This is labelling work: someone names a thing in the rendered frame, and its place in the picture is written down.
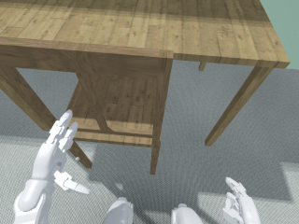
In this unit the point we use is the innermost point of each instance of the robot right thigh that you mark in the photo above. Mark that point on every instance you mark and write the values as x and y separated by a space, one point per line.
184 215

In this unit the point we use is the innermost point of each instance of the robot left shin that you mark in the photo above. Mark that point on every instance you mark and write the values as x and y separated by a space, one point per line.
122 199

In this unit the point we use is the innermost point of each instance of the robot left forearm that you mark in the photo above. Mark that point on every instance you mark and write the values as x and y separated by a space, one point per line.
33 204

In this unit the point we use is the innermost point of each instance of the robot right hand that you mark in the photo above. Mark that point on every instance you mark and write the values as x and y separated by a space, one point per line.
245 211

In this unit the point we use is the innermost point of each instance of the table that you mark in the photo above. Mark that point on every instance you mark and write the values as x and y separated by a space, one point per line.
235 32

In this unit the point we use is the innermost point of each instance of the chair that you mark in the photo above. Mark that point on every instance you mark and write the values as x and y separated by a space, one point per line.
120 96

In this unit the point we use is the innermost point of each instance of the robot left hand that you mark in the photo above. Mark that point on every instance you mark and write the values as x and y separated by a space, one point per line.
53 151

